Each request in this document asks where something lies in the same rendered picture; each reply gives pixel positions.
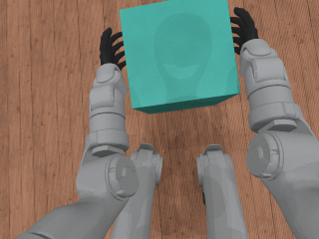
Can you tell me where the right robot upper arm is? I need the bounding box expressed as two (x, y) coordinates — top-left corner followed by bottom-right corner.
(245, 130), (319, 239)

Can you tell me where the left robot upper arm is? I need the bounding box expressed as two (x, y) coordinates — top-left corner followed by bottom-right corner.
(14, 153), (140, 239)

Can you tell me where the robot left hand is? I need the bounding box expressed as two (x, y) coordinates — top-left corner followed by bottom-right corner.
(100, 27), (127, 71)

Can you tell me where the robot right forearm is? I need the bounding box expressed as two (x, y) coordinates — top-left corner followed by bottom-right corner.
(239, 39), (318, 140)

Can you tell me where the robot left forearm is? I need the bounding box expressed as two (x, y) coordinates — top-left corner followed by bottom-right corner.
(79, 63), (130, 170)

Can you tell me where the robot right thigh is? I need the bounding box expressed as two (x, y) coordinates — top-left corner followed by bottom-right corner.
(196, 150), (249, 239)

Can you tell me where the carton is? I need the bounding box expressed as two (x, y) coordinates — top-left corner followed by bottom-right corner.
(119, 0), (240, 115)

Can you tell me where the right robot foot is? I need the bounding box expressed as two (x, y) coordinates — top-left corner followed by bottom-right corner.
(202, 188), (206, 206)

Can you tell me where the robot right hand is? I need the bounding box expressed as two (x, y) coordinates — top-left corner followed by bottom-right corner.
(229, 7), (259, 55)

